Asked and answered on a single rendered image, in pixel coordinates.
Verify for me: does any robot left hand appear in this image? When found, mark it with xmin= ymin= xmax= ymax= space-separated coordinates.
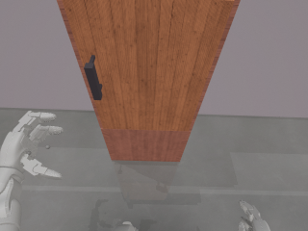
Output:
xmin=0 ymin=111 xmax=64 ymax=180

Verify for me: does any cupboard door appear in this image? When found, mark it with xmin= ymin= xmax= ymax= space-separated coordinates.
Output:
xmin=62 ymin=0 xmax=235 ymax=132

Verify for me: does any left robot shin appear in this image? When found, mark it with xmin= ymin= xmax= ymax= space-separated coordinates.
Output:
xmin=122 ymin=221 xmax=132 ymax=225

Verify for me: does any handle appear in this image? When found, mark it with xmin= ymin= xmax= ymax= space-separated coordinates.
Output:
xmin=84 ymin=55 xmax=103 ymax=100

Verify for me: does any robot right hand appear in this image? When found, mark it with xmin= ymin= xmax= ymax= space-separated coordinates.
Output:
xmin=238 ymin=199 xmax=270 ymax=231

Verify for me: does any left robot forearm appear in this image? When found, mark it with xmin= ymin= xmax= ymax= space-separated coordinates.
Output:
xmin=0 ymin=167 xmax=25 ymax=231

